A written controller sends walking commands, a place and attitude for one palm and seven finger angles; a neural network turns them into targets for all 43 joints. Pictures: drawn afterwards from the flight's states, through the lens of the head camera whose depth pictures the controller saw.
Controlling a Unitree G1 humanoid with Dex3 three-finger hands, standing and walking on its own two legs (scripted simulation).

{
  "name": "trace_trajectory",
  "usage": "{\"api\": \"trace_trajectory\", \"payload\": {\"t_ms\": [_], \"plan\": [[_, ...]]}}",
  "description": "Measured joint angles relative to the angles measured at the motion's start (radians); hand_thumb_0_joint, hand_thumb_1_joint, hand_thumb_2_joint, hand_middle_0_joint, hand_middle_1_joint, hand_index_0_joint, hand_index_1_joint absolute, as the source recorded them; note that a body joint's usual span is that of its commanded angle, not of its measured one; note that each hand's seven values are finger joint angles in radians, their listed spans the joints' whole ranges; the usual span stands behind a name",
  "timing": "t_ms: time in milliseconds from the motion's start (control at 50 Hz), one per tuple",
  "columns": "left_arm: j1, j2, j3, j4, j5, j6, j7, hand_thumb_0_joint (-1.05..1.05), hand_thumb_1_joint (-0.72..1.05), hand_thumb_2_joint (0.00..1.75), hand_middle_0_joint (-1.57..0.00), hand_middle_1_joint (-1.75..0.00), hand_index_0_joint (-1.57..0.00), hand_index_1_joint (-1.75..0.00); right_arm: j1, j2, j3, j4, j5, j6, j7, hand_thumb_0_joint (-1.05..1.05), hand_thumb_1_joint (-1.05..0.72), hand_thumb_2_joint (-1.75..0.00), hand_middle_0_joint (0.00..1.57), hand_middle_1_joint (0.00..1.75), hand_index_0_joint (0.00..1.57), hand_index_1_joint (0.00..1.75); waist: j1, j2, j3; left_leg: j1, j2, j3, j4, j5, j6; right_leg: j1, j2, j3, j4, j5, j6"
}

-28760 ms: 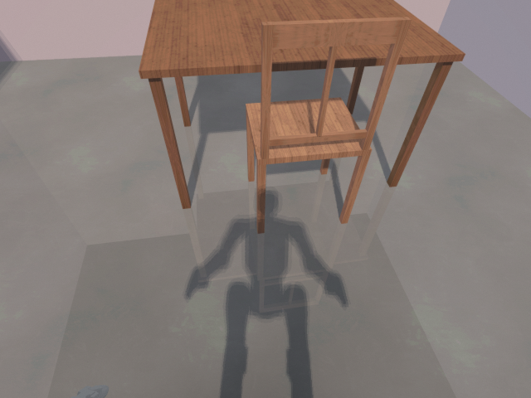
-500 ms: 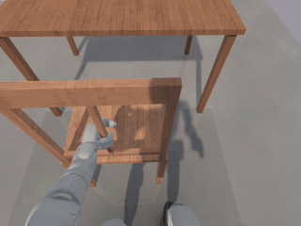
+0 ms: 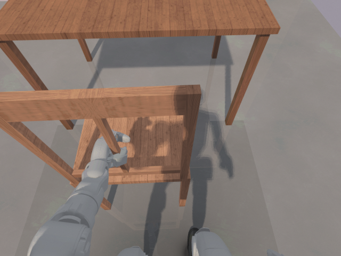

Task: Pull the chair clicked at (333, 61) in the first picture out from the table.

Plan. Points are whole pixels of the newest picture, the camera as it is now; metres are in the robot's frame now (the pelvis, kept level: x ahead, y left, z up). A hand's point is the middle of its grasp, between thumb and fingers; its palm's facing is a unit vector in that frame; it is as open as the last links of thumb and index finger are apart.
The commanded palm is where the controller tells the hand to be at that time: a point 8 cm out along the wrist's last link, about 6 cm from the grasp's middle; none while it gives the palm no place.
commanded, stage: step backward, pulling the chair out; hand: left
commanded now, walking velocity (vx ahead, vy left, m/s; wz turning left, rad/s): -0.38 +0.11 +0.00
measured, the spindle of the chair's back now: (115, 148) +0.38 +0.15 -0.04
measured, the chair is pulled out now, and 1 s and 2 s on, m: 0.33 0.43 0.58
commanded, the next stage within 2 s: stop walking, hand still on the chair in 1.40 s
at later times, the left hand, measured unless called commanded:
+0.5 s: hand (122, 164) +0.34 +0.13 -0.05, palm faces -0.02 -0.98 -0.21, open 5.1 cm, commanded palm +0.33 +0.19 -0.04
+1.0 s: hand (118, 191) +0.27 +0.13 -0.05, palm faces -0.04 -0.98 -0.21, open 5.1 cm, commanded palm +0.26 +0.19 -0.04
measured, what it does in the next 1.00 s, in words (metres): walks backwards: right foot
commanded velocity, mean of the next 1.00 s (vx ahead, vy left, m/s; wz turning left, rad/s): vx -0.38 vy -0.03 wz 0.00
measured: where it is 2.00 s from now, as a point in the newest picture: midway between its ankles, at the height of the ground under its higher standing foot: outside the picture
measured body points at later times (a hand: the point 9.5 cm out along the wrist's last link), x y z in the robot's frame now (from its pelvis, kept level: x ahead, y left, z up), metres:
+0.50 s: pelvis -0.04 +0.01 +0.00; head +0.05 +0.00 +0.44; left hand +0.34 +0.18 -0.04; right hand +0.04 -0.26 -0.13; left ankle -0.03 +0.15 -0.71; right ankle +0.08 -0.11 -0.72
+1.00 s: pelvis -0.11 +0.02 +0.01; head -0.03 +0.01 +0.45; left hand +0.27 +0.18 -0.04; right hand -0.03 -0.27 -0.11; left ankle -0.03 +0.15 -0.72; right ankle -0.01 -0.11 -0.72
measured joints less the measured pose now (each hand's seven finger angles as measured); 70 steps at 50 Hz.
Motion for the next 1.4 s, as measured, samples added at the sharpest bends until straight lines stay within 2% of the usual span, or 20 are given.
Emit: {"api": "trace_trajectory", "payload": {"t_ms": [80,120,140,220,260,320,420,480,540,660,720,820,940,980,1040,1120,1180,1240,1360,1400], "plan": [[-0.035,-0.013,0.015,0.017,0.006,-0.003,0.007,0.04,0.71,0.81,-0.34,-1.23,-0.50,-1.45,-0.029,-0.028,-0.004,0.014,0.005,-0.004,0.006,0.00,-0.90,-0.90,0.20,0.30,0.21,0.30,-0.015,0.014,0.012,-0.024,-0.023,-0.027,0.061,-0.121,0.014,0.000,-0.009,-0.013,-0.056,0.042,0.004],[-0.051,-0.018,0.008,0.014,0.016,0.006,0.007,0.04,0.72,0.80,-0.33,-1.24,-0.50,-1.45,-0.034,-0.044,-0.001,0.013,0.007,-0.003,0.005,0.00,-0.90,-0.90,0.20,0.30,0.21,0.30,-0.023,0.013,0.013,0.003,-0.025,-0.024,-0.005,-0.078,0.018,-0.002,-0.016,-0.018,-0.081,0.065,0.012],[-0.058,-0.016,0.002,0.010,0.020,0.012,0.007,0.04,0.72,0.80,-0.33,-1.24,-0.50,-1.45,-0.038,-0.046,0.000,0.013,0.006,-0.002,0.002,0.00,-0.90,-0.90,0.20,0.30,0.21,0.30,-0.025,0.003,0.019,0.012,-0.028,-0.016,-0.042,0.011,0.022,-0.001,-0.024,-0.016,-0.088,0.073,0.017],[-0.040,-0.010,-0.020,-0.020,0.013,0.038,0.009,0.04,0.74,0.79,-0.30,-1.25,-0.50,-1.45,-0.013,-0.037,-0.003,-0.022,-0.001,0.016,-0.004,0.00,-0.90,-0.90,0.20,0.30,0.21,0.30,-0.013,-0.030,0.020,0.039,-0.038,0.014,-0.073,0.051,0.031,0.010,-0.031,0.014,-0.055,0.033,0.029],[-0.013,-0.014,-0.022,-0.036,0.011,0.041,0.005,0.04,0.74,0.79,-0.30,-1.25,-0.50,-1.45,0.009,-0.027,-0.003,-0.035,-0.006,0.021,-0.004,0.00,-0.90,-0.90,0.20,0.30,0.21,0.30,-0.003,-0.020,0.004,0.037,-0.027,0.015,-0.065,0.032,0.028,0.033,-0.024,0.014,-0.006,-0.038,0.033],[-0.003,-0.012,-0.020,-0.041,0.008,0.028,0.002,0.04,0.73,0.80,-0.31,-1.25,-0.50,-1.45,0.009,-0.007,-0.003,-0.031,-0.011,0.021,0.003,0.00,-0.90,-0.90,0.20,0.30,0.21,0.30,0.014,0.004,0.017,0.040,0.004,0.011,-0.048,0.020,0.016,0.061,0.001,0.000,-0.023,-0.034,0.021],[-0.042,-0.001,0.005,-0.003,0.005,0.019,0.004,0.04,0.72,0.80,-0.32,-1.24,-0.50,-1.45,-0.038,0.002,0.005,-0.009,-0.007,0.020,0.006,0.00,-0.90,-0.90,0.20,0.30,0.21,0.30,-0.009,0.020,0.037,0.010,0.018,-0.012,-0.021,0.021,-0.001,0.058,0.011,-0.025,-0.041,-0.012,0.008],[-0.068,0.000,0.011,0.010,0.007,0.025,0.007,0.04,0.73,0.80,-0.32,-1.24,-0.50,-1.45,-0.065,-0.015,0.002,-0.003,-0.001,0.017,0.003,0.00,-0.90,-0.90,0.20,0.30,0.21,0.30,-0.025,0.017,0.048,-0.012,0.007,-0.014,-0.003,0.002,0.006,0.052,0.001,-0.025,-0.056,0.011,0.015],[-0.059,0.000,0.006,-0.003,0.012,0.035,0.013,0.04,0.74,0.79,-0.30,-1.24,-0.50,-1.45,-0.068,-0.028,0.003,-0.009,-0.001,0.021,-0.002,0.00,-0.90,-0.90,0.20,0.30,0.21,0.30,-0.029,-0.006,0.046,0.000,-0.007,0.011,-0.054,0.088,0.022,0.053,-0.013,-0.003,-0.084,0.041,0.029],[0.012,-0.016,-0.019,-0.048,0.011,0.037,0.008,0.03,0.74,0.80,-0.29,-1.25,-0.50,-1.45,0.002,-0.017,-0.003,-0.040,-0.012,0.031,-0.002,0.00,-0.90,-0.90,0.20,0.30,0.21,0.30,-0.001,0.000,0.007,-0.005,0.006,0.018,-0.067,0.086,0.030,0.095,-0.005,0.011,0.034,-0.096,0.026],[0.011,-0.010,-0.021,-0.036,0.012,0.013,0.004,0.03,0.73,0.81,-0.30,-1.26,-0.50,-1.45,-0.003,0.004,0.002,-0.018,-0.016,0.022,0.009,0.00,-0.90,-0.90,0.20,0.30,0.21,0.30,0.031,0.019,0.014,-0.017,0.044,0.014,-0.052,0.084,0.013,0.141,0.029,0.002,-0.028,-0.116,0.031],[-0.030,0.014,0.007,0.009,0.006,-0.009,0.001,0.03,0.72,0.81,-0.32,-1.24,-0.50,-1.45,-0.050,0.015,0.009,0.000,-0.011,0.008,0.007,0.00,-0.90,-0.90,0.20,0.30,0.21,0.30,0.010,0.024,0.048,-0.031,0.055,-0.001,-0.070,0.128,-0.006,0.135,0.041,-0.014,-0.054,-0.066,0.012],[-0.041,0.010,0.023,0.023,0.011,0.002,0.014,0.03,0.73,0.79,-0.32,-1.23,-0.50,-1.45,-0.080,-0.033,-0.004,0.004,-0.002,0.003,-0.008,0.00,-0.90,-0.90,0.20,0.30,0.21,0.30,-0.029,0.017,0.055,-0.061,0.020,-0.005,-0.039,0.078,0.011,0.111,0.016,0.000,-0.050,-0.032,0.027],[-0.032,0.004,0.014,0.013,0.012,0.008,0.018,0.03,0.73,0.79,-0.31,-1.24,-0.50,-1.45,-0.070,-0.047,-0.004,-0.001,-0.004,0.005,-0.013,0.00,-0.90,-0.90,0.20,0.30,0.21,0.30,-0.033,0.010,0.048,-0.052,0.017,0.006,-0.080,0.193,0.025,0.108,0.011,0.005,-0.054,-0.019,0.037],[-0.013,0.003,-0.008,-0.010,0.013,0.012,0.016,0.03,0.73,0.79,-0.30,-1.26,-0.50,-1.45,-0.041,-0.040,-0.009,-0.020,-0.007,0.014,-0.010,0.00,-0.90,-0.90,0.20,0.30,0.21,0.30,-0.014,-0.006,0.037,-0.060,0.021,0.018,-0.074,0.194,0.034,0.082,0.012,0.015,-0.002,-0.126,0.035],[0.008,0.003,-0.026,-0.033,0.008,0.011,0.008,0.03,0.74,0.80,-0.29,-1.27,-0.50,-1.45,-0.012,-0.012,0.000,-0.033,-0.012,0.005,0.000,0.00,-0.90,-0.90,0.20,0.30,0.20,0.30,0.010,0.019,0.039,-0.080,0.055,-0.004,-0.058,0.193,0.026,0.105,0.036,0.007,0.053,-0.245,0.023],[0.017,0.011,-0.019,-0.028,-0.003,-0.001,-0.004,0.03,0.74,0.81,-0.30,-1.27,-0.50,-1.45,-0.010,0.013,0.013,-0.021,-0.009,-0.006,0.009,0.00,-0.90,-0.90,0.20,0.30,0.21,0.30,0.038,0.042,0.045,-0.090,0.091,-0.011,-0.039,0.195,0.010,0.153,0.050,-0.010,-0.007,-0.155,0.034],[0.015,0.025,-0.005,-0.008,-0.010,-0.011,-0.016,0.03,0.73,0.81,-0.32,-1.26,-0.50,-1.45,-0.012,0.032,0.025,-0.010,-0.006,-0.015,0.013,0.00,-0.90,-0.90,0.20,0.30,0.21,0.30,0.047,0.050,0.055,-0.092,0.107,-0.017,-0.025,0.198,0.001,0.158,0.056,-0.029,-0.023,-0.043,0.027],[0.049,0.016,0.038,0.043,-0.010,-0.013,-0.006,0.03,0.72,0.81,-0.33,-1.24,-0.50,-1.45,-0.018,0.002,0.025,0.033,-0.002,-0.010,0.011,0.01,-0.90,-0.90,0.20,0.30,0.21,0.31,0.016,0.016,-0.013,-0.085,0.009,-0.025,0.170,-0.050,0.016,0.105,0.007,-0.004,0.007,-0.063,0.018],[0.054,0.005,0.039,0.055,0.002,-0.007,-0.008,0.03,0.72,0.81,-0.33,-1.24,-0.50,-1.45,-0.005,-0.023,0.024,0.041,-0.004,-0.016,0.006,0.01,-0.90,-0.90,0.20,0.30,0.21,0.30,0.004,0.018,-0.045,-0.013,-0.007,-0.021,0.106,-0.061,0.022,0.093,-0.004,-0.007,-0.006,-0.052,0.027]]}}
